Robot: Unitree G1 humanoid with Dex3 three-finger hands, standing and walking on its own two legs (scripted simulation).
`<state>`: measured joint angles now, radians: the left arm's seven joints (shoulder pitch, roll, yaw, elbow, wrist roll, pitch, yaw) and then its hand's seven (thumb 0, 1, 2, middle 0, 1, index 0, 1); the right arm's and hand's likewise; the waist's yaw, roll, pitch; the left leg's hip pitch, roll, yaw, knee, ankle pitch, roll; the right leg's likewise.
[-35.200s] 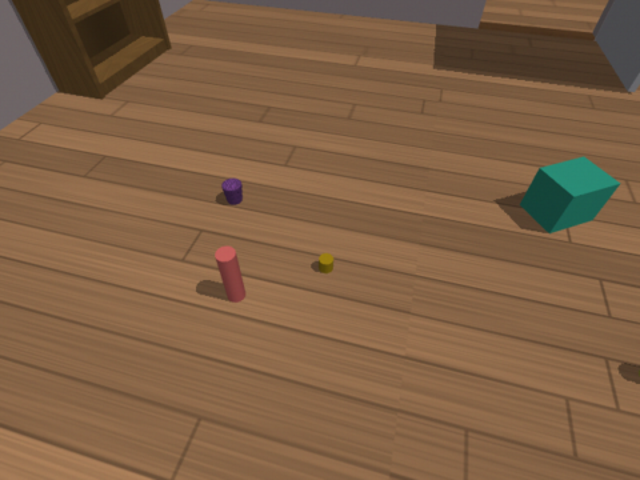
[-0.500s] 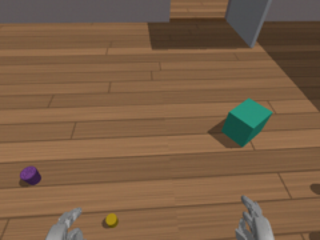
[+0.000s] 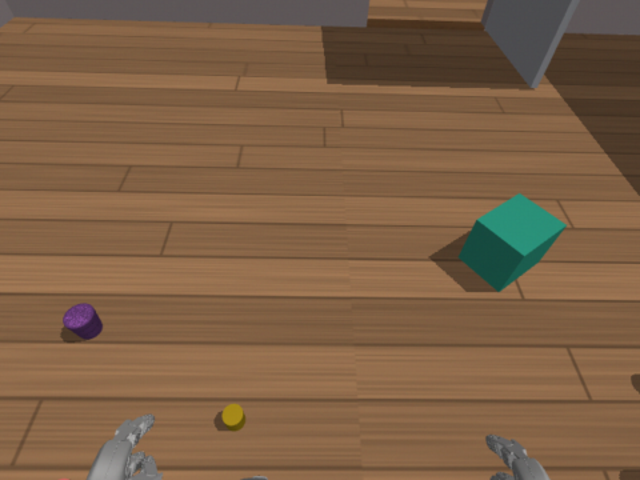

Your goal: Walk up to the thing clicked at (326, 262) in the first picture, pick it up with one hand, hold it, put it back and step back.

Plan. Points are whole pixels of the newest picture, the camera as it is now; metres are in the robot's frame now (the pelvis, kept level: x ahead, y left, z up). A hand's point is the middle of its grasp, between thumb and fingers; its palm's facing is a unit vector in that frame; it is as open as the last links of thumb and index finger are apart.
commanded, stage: stand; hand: left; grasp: from above
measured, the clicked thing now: (234, 417) +0.39 +0.24 -0.70
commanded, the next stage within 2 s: none
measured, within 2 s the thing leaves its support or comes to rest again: neither
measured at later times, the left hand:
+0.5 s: hand out of the picture +0.02 +0.25 -0.12, palm faces +0.03 -0.95 -0.32, open 7.4 cm
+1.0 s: hand out of the picture +0.04 +0.23 -0.11, palm faces +0.01 -0.95 -0.32, open 7.4 cm
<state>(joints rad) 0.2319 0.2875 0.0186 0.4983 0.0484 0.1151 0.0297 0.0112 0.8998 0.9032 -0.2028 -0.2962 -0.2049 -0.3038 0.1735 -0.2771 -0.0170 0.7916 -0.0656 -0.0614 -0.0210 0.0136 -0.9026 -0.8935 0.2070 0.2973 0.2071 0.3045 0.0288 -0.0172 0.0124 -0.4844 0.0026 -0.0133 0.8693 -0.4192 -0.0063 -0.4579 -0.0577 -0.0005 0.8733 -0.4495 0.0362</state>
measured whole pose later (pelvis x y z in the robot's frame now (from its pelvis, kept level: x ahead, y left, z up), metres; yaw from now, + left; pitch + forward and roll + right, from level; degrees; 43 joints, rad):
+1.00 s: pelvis -0.01 +0.00 +0.05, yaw +0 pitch -5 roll +0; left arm 0.16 0.29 0.03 1.13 0.03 0.00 0.02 0.01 0.90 0.90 -0.20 -0.30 -0.20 -0.30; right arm 0.16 -0.30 -0.03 1.13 -0.02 0.00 -0.01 0.01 -0.91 -0.89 0.20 0.30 0.20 0.30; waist 0.01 0.01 0.07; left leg -0.12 0.02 -0.01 0.38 -0.17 -0.02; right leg -0.10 -0.04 -0.01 0.38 -0.20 0.03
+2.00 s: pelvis +0.02 -0.01 +0.05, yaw -1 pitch -3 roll +0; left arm 0.19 0.22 0.02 1.16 0.02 0.00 0.02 0.01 0.90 0.90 -0.20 -0.30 -0.20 -0.30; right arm 0.18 -0.23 -0.02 1.16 -0.02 0.00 -0.02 0.01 -0.91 -0.89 0.20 0.30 0.20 0.30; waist 0.00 0.00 0.06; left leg -0.11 0.03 0.00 0.36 -0.20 -0.03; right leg -0.09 -0.03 0.00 0.36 -0.22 0.03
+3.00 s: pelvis -0.09 +0.04 +0.03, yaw -5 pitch -1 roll -1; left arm 0.10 0.38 0.06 0.87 0.01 0.07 0.01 0.01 0.90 0.90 -0.20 -0.30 -0.20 -0.30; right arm 0.15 -0.34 -0.04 0.88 -0.02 0.02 -0.02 0.01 -0.90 -0.89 0.21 0.30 0.21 0.30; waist -0.02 -0.04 0.22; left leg -0.30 -0.01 0.05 0.59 -0.27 0.06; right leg -0.36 0.07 0.12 0.96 -0.50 0.02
